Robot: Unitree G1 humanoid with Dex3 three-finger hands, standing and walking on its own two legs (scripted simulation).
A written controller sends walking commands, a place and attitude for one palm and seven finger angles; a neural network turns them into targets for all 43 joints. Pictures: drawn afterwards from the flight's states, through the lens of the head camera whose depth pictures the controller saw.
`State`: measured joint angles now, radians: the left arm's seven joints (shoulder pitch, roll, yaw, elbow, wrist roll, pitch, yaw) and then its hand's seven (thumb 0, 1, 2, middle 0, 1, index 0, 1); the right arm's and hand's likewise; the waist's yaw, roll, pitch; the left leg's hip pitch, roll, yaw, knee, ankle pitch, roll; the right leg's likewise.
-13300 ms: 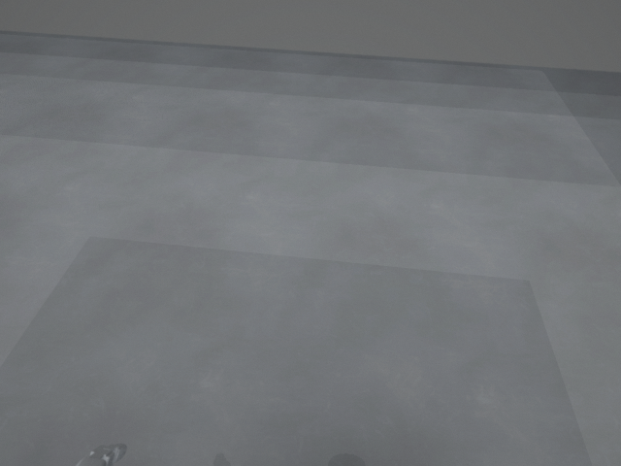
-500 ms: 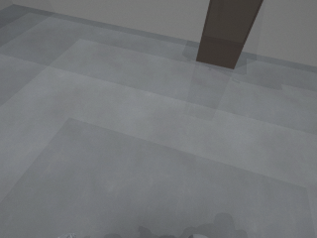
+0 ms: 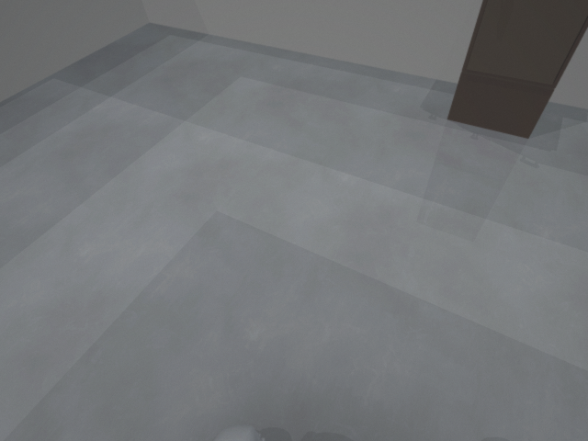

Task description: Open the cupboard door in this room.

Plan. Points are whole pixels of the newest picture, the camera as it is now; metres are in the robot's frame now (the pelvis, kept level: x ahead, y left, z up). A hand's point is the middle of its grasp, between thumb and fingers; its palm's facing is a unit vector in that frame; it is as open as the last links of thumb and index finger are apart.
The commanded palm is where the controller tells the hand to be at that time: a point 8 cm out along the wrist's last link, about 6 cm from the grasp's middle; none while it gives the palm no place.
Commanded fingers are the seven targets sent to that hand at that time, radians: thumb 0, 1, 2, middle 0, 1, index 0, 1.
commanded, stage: turn or walk to find it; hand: left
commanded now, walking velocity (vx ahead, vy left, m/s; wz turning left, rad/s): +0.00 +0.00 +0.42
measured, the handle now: out of the picture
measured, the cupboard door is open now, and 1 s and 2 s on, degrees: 0 0 0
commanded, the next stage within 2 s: none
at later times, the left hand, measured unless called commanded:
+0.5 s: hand out of the picture +0.00 +0.27 -0.17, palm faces +0.23 -0.94 -0.26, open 7.4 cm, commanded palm none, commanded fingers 0.00 0.90 0.90 -0.20 -0.30 -0.20 -0.30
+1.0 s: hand out of the picture -0.05 +0.19 -0.15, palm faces +0.42 -0.86 -0.28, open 7.3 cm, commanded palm none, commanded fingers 0.00 0.90 0.90 -0.20 -0.30 -0.20 -0.30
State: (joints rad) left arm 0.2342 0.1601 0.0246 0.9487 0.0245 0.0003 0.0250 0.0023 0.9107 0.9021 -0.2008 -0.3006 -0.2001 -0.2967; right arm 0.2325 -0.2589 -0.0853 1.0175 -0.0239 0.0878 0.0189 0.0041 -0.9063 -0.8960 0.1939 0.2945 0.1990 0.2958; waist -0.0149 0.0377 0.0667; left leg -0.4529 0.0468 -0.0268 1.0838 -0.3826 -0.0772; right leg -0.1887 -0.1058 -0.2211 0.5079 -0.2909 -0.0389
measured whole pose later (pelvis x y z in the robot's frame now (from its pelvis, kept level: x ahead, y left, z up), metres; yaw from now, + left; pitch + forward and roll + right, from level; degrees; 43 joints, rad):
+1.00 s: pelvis -0.04 -0.02 +0.00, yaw +25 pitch -1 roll +3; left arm 0.22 0.16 0.03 0.94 0.03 0.00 0.03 0.00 0.91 0.90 -0.20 -0.30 -0.20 -0.30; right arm 0.25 -0.26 -0.09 1.02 -0.02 0.09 0.02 0.00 -0.91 -0.90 0.19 0.29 0.20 0.30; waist -0.02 0.03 0.07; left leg -0.45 0.05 -0.02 1.06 -0.39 -0.08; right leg -0.20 -0.11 -0.22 0.50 -0.28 -0.04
